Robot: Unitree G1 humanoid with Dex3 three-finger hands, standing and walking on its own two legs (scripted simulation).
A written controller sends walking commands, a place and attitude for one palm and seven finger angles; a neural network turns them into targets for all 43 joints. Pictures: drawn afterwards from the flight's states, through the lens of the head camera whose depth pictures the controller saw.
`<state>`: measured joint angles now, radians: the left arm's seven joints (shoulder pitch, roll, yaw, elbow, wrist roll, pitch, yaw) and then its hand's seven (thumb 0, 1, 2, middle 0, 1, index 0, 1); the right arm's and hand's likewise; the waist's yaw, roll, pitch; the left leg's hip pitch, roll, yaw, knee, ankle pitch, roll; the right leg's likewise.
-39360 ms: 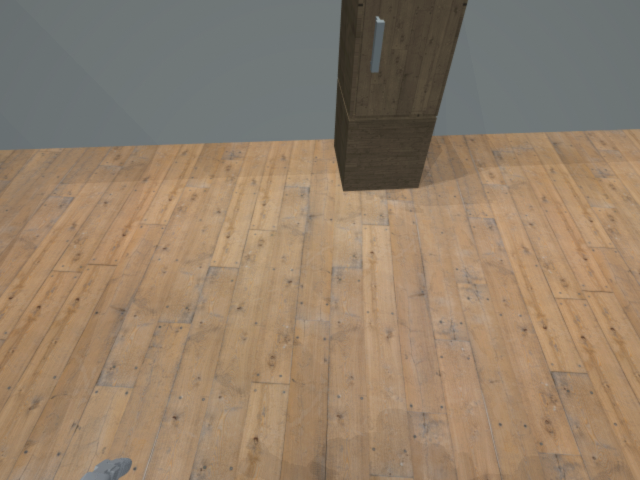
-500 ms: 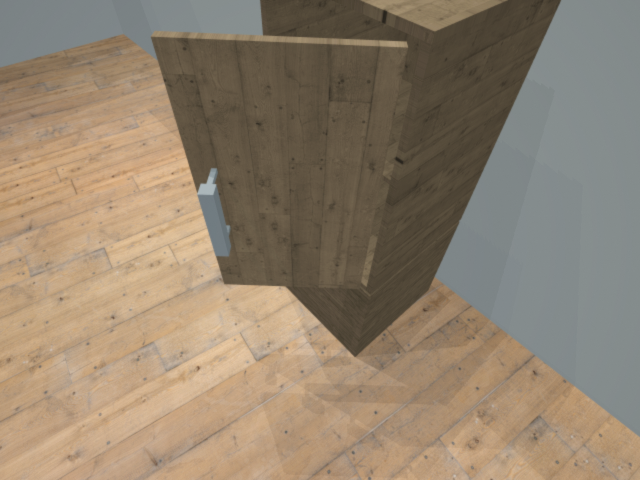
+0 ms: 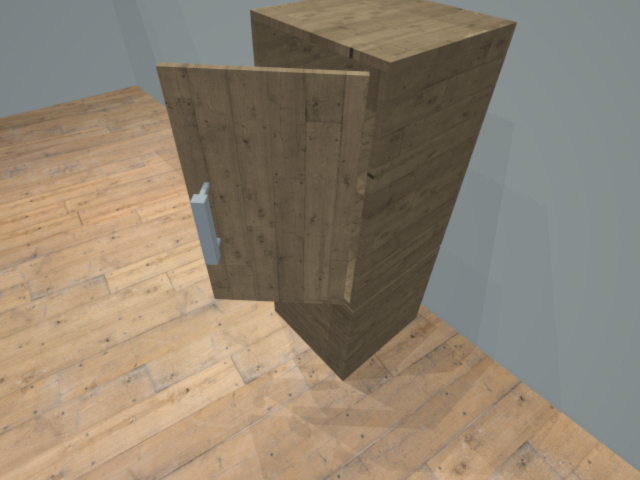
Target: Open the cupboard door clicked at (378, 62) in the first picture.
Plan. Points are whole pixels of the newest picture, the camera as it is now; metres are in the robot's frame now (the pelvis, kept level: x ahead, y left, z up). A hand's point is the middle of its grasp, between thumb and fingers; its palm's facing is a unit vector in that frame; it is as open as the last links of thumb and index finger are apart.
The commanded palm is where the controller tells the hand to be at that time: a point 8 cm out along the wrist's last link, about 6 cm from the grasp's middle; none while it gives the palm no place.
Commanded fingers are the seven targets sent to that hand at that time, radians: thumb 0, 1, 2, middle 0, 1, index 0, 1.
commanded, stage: come to a stop and stand still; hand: left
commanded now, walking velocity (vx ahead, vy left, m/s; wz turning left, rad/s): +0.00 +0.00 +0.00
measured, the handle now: (209, 224) +0.61 +0.25 -0.05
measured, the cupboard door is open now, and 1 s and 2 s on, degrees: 47 47 47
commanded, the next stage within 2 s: look again from close up in 1.34 s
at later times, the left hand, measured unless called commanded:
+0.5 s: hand out of the picture -0.03 +0.22 -0.17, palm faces +0.03 -0.98 -0.22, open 7.4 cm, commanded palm none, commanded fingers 0.00 0.90 0.90 -0.20 -0.30 -0.20 -0.30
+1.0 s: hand out of the picture -0.01 +0.19 -0.17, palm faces +0.02 -0.99 -0.14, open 7.4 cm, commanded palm none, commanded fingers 0.00 0.90 0.90 -0.20 -0.30 -0.20 -0.30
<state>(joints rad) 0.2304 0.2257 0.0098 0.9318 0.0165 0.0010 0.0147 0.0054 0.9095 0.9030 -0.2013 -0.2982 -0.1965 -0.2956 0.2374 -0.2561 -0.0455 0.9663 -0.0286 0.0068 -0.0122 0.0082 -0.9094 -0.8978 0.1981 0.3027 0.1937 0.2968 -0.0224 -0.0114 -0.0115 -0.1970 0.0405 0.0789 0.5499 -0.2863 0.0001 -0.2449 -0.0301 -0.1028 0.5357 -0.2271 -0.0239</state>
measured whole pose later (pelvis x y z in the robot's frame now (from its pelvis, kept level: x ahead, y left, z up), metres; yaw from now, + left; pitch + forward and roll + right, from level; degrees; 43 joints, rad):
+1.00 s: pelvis +0.01 +0.04 +0.01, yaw -1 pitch -2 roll +0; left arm 0.34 0.12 0.00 1.09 0.02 -0.01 0.04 0.00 0.91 0.90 -0.20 -0.30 -0.19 -0.30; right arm 0.29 -0.13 -0.02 1.12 -0.01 -0.01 -0.02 0.01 -0.91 -0.90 0.20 0.30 0.19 0.30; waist 0.00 -0.02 0.02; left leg -0.17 -0.01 0.12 0.44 -0.24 0.05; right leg -0.23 -0.06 -0.05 0.42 -0.16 0.03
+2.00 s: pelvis +0.02 +0.03 +0.01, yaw -2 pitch -2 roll +0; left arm 0.35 0.11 0.00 1.11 0.02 -0.01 0.04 0.00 0.91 0.90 -0.20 -0.30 -0.19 -0.30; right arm 0.32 -0.11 -0.01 1.15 -0.01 -0.02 -0.03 0.01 -0.91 -0.90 0.20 0.30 0.19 0.30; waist 0.00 -0.01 0.02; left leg -0.12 0.00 0.13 0.40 -0.25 0.04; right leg -0.19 -0.05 -0.04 0.40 -0.17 0.03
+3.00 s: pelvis +0.00 +0.00 -0.09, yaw +2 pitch +16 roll -1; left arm 0.30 0.28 0.36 0.10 -0.38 -0.36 -0.41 0.01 0.03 0.53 -0.26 -0.86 -0.26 -0.86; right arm 0.28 -0.21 -0.02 0.58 0.03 -0.23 -0.04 0.02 -0.90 -0.90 0.20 0.30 0.20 0.30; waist -0.02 0.02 -0.13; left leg -0.92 0.06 0.01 1.18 -0.55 -0.01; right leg -0.94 -0.03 -0.11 1.14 -0.48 -0.04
